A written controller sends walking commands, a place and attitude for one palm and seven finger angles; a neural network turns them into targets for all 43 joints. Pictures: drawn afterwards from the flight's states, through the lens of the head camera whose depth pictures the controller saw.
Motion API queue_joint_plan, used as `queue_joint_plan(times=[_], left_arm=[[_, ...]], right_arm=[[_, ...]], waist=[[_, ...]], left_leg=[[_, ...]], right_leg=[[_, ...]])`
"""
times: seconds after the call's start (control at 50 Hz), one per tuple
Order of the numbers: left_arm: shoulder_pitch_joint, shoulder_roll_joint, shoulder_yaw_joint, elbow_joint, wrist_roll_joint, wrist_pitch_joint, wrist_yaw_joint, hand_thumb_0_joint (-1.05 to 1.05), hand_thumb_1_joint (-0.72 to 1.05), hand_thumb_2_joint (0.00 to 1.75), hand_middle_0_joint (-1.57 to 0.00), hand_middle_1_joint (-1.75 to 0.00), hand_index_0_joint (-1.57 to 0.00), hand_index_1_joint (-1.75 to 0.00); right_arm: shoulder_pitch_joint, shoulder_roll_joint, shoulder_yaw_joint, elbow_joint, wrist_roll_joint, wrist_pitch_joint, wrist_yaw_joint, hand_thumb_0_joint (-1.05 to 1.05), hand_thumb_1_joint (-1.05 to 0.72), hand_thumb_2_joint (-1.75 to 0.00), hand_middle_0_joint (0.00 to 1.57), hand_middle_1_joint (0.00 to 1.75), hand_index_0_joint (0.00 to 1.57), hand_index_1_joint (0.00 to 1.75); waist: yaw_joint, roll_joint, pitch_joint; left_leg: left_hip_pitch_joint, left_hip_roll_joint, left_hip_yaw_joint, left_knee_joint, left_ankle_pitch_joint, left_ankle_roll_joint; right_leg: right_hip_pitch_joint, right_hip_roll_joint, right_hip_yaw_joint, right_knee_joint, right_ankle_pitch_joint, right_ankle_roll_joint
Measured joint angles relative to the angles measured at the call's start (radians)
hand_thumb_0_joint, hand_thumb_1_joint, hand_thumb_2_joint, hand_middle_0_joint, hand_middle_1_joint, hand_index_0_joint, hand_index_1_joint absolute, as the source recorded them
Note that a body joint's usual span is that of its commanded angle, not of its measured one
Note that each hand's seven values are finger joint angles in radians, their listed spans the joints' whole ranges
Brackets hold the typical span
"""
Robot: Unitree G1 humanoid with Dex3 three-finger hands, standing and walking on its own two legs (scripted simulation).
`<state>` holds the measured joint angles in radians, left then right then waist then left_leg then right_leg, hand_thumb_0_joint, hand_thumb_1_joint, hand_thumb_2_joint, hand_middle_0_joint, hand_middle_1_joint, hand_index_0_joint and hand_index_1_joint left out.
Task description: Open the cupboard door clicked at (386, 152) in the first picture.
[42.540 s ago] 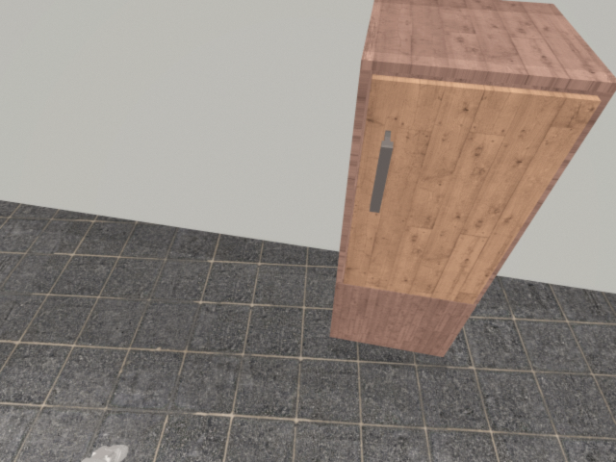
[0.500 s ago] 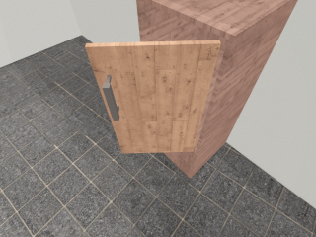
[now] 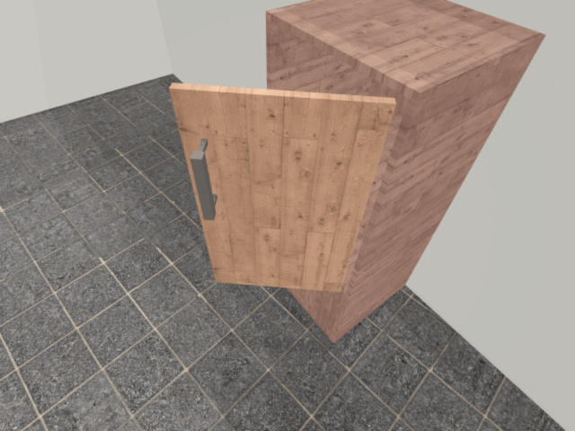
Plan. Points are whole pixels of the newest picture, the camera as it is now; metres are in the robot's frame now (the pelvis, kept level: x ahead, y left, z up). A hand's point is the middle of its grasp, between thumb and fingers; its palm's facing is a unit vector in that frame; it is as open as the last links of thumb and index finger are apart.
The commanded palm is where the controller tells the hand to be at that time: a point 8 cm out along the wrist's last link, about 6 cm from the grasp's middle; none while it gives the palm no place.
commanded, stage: come to a stop and stand still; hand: left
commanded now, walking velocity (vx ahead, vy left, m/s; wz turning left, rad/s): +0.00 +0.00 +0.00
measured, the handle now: (206, 181) +0.52 +0.20 +0.02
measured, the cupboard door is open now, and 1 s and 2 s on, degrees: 48 48 48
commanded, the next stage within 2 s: look again from close up in 0.76 s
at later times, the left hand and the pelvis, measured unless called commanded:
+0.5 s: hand out of the picture +0.04 +0.20 -0.17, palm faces +0.00 -0.98 -0.22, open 7.4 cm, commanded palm none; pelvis +0.01 +0.03 +0.00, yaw +0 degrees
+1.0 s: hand out of the picture +0.02 +0.20 -0.18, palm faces +0.00 -0.98 -0.19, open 7.4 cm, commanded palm none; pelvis +0.01 +0.03 +0.00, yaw +0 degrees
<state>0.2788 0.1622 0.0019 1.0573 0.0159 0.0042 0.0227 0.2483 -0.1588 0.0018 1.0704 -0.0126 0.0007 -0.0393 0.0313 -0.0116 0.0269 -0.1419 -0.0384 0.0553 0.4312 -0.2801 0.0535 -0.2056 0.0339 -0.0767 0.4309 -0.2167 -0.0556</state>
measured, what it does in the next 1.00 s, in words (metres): stands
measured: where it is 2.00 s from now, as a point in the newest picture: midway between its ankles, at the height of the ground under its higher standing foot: outside the picture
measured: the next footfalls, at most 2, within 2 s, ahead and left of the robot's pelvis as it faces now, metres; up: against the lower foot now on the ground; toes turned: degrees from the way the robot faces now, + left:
none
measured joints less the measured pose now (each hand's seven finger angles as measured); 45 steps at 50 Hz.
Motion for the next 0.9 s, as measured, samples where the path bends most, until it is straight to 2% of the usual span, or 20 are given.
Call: queue_joint_plan(times=[0.08, 0.14, 0.2, 0.24, 0.48, 0.9], left_arm=[[0.009, -0.004, -0.007, 0.016, 0.000, -0.003, 0.004, 0.01, 0.92, 0.89, -0.20, -0.30, -0.20, -0.30], [0.024, -0.012, -0.014, 0.012, 0.003, -0.026, 0.024, 0.00, 0.91, 0.89, -0.20, -0.30, -0.20, -0.30], [0.036, -0.011, -0.017, 0.015, 0.004, -0.029, 0.021, 0.00, 0.91, 0.89, -0.20, -0.30, -0.20, -0.30], [0.035, -0.009, -0.018, 0.019, 0.001, -0.026, 0.017, 0.00, 0.91, 0.89, -0.20, -0.30, -0.20, -0.30], [-0.023, -0.006, -0.018, 0.007, -0.006, -0.022, 0.011, 0.00, 0.91, 0.89, -0.20, -0.30, -0.20, -0.30], [-0.036, -0.001, -0.016, 0.049, -0.005, -0.006, 0.012, 0.00, 0.91, 0.89, -0.20, -0.30, -0.20, -0.30]], right_arm=[[0.001, -0.007, 0.005, 0.009, 0.001, -0.001, 0.001, 0.01, -0.94, -0.90, 0.20, 0.30, 0.20, 0.30], [0.003, -0.021, 0.005, -0.019, 0.004, 0.005, 0.013, 0.01, -0.94, -0.90, 0.20, 0.30, 0.20, 0.30], [0.022, -0.025, 0.003, -0.040, 0.000, -0.003, 0.020, 0.01, -0.93, -0.90, 0.20, 0.30, 0.20, 0.30], [0.039, -0.023, 0.007, -0.041, -0.003, -0.010, 0.020, 0.01, -0.93, -0.90, 0.20, 0.30, 0.20, 0.30], [0.060, -0.008, 0.034, 0.004, -0.003, -0.028, 0.015, 0.01, -0.92, -0.90, 0.20, 0.30, 0.20, 0.30], [0.006, -0.020, 0.025, 0.055, -0.001, -0.033, 0.002, 0.01, -0.91, -0.90, 0.20, 0.30, 0.20, 0.30]], waist=[[-0.005, 0.014, 0.005], [-0.018, 0.040, 0.013], [-0.036, 0.052, 0.008], [-0.040, 0.055, -0.001], [-0.036, 0.043, -0.002], [-0.027, 0.008, 0.032]], left_leg=[[0.017, -0.009, 0.002, -0.036, 0.019, 0.003], [-0.030, 0.005, -0.002, 0.038, -0.018, -0.017], [-0.042, -0.002, -0.004, 0.068, -0.033, 0.009], [-0.034, -0.012, -0.003, 0.066, -0.034, 0.020], [0.025, -0.044, 0.017, -0.010, -0.008, 0.040], [0.063, -0.052, 0.018, -0.046, -0.002, 0.048]], right_leg=[[0.007, -0.007, 0.003, -0.014, 0.006, 0.004], [-0.013, 0.003, -0.001, 0.002, 0.006, 0.007], [-0.028, -0.004, -0.005, 0.041, -0.018, 0.007], [-0.029, -0.014, -0.003, 0.058, -0.032, 0.013], [-0.006, -0.042, 0.022, 0.056, -0.037, 0.036], [0.026, -0.047, 0.027, 0.033, -0.037, 0.048]])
